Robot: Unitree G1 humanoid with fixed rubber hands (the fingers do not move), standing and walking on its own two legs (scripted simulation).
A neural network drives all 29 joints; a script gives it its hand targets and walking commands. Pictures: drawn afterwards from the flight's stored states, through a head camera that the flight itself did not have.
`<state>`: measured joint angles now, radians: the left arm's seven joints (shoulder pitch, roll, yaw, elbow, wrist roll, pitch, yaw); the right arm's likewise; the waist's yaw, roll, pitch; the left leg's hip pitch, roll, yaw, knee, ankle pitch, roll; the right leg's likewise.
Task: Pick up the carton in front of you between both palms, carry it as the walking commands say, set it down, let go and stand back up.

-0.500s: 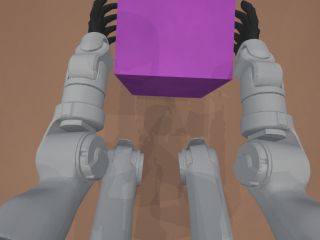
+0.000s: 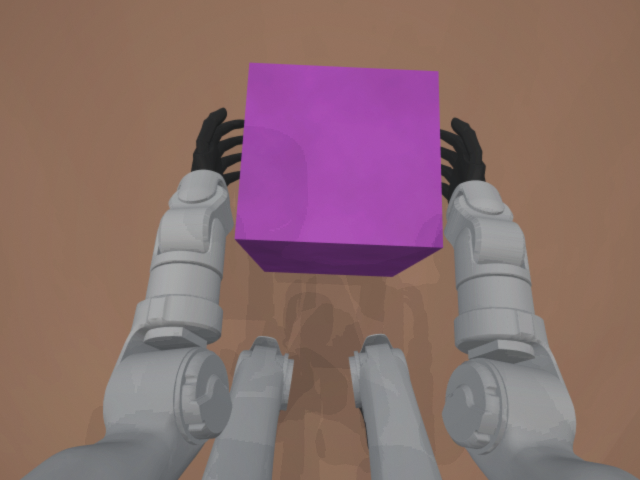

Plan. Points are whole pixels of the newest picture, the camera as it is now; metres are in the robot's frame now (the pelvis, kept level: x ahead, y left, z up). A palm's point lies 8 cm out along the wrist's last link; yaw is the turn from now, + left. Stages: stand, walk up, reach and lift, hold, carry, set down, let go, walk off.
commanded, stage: reach and lift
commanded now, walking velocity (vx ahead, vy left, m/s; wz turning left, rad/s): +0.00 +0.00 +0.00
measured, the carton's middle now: (334, 190) +0.49 -0.02 -0.12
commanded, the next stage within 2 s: hold in 1.98 s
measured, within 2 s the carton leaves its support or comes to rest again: neither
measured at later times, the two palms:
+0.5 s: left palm (136, 163) +0.42 +0.14 +0.11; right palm (537, 174) +0.41 -0.16 +0.11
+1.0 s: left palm out of the picture +0.37 +0.15 +0.24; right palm out of the picture +0.37 -0.15 +0.24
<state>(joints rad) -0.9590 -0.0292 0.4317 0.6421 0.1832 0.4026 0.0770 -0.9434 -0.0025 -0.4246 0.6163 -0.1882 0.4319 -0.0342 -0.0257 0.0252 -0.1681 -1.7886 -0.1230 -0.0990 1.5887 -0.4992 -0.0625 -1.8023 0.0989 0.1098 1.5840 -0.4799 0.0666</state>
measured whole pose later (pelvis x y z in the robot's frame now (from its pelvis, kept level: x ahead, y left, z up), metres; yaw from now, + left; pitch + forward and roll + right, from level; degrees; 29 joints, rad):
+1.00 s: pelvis +0.08 +0.00 +0.22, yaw -1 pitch +0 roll +0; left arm -0.25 -0.15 0.25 0.40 0.23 0.57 0.03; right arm -0.24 0.15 -0.24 0.39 -0.23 0.58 -0.02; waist 0.00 0.01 -0.09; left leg -0.23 -0.05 -0.15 0.50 -0.26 -0.01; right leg -0.24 0.05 0.14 0.49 -0.24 0.02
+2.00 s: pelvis +0.09 +0.00 +0.23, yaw -1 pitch -5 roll +0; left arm -0.24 -0.15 0.21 0.27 0.26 0.69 0.01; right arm -0.23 0.15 -0.21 0.26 -0.26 0.71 -0.01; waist 0.00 0.00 0.00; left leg -0.09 -0.04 -0.14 0.40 -0.22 -0.01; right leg -0.10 0.04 0.14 0.39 -0.21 0.01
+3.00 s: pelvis +0.17 +0.01 +0.22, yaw +0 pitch +4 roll -2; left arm -0.24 -0.09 0.13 -0.11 0.09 1.10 0.08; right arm -0.20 0.12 -0.11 -0.18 -0.12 1.12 -0.11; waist -0.01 0.05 -0.16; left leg -0.24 0.06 0.00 0.61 -0.42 -0.01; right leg -0.30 0.00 -0.14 0.51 -0.26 -0.02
